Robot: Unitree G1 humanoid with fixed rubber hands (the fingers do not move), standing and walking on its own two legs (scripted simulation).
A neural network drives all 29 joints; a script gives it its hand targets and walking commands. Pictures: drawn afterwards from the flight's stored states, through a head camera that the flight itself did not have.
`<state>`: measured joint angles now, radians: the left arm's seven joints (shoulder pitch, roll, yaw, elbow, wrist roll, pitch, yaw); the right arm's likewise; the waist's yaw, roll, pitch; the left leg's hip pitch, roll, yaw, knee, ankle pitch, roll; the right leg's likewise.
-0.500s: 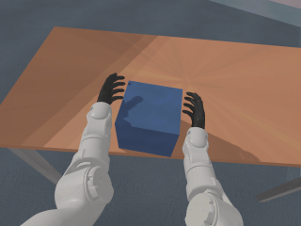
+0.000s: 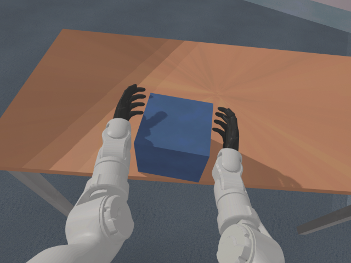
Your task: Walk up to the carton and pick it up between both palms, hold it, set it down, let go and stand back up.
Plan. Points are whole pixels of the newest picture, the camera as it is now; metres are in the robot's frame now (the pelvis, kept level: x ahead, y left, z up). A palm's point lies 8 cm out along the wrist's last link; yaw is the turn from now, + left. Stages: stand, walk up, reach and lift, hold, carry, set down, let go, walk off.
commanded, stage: reach and lift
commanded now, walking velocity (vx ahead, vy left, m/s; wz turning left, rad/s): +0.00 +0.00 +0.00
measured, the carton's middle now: (174, 138) +0.41 -0.02 +0.00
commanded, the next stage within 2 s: none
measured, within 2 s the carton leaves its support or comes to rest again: leaves its support in 0.56 s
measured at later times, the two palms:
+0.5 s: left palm (123, 123) +0.40 +0.10 +0.08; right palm (231, 145) +0.35 -0.15 +0.06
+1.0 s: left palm (109, 116) +0.39 +0.12 +0.13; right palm (232, 133) +0.35 -0.14 +0.11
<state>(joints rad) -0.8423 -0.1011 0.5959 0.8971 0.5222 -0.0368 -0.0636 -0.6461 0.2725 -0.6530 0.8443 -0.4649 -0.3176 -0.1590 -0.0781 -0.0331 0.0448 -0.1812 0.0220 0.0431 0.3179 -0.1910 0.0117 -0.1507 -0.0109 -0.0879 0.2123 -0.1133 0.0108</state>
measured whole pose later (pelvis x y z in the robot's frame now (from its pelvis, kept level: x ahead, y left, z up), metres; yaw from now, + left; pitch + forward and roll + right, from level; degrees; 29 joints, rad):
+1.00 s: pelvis -0.02 +0.00 +0.00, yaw +1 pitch -5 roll -1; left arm -0.76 -0.11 0.42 0.62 0.44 0.27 -0.05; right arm -0.65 0.15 -0.36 0.82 -0.15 -0.13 -0.18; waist -0.06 -0.08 0.08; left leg -0.03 0.02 0.04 0.29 -0.17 0.01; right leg 0.00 -0.02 -0.11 0.20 -0.11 0.01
